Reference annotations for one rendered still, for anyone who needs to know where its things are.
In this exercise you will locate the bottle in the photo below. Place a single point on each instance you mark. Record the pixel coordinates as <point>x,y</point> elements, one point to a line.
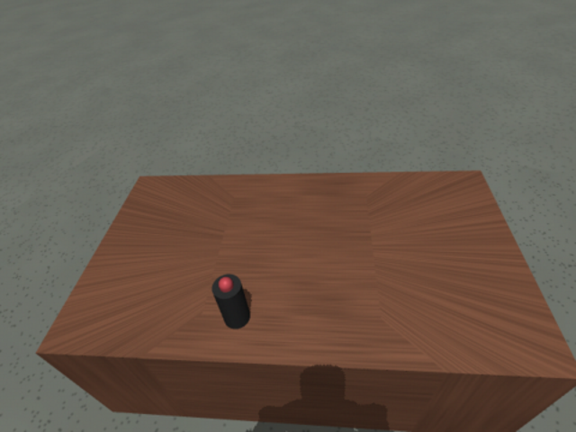
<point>229,295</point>

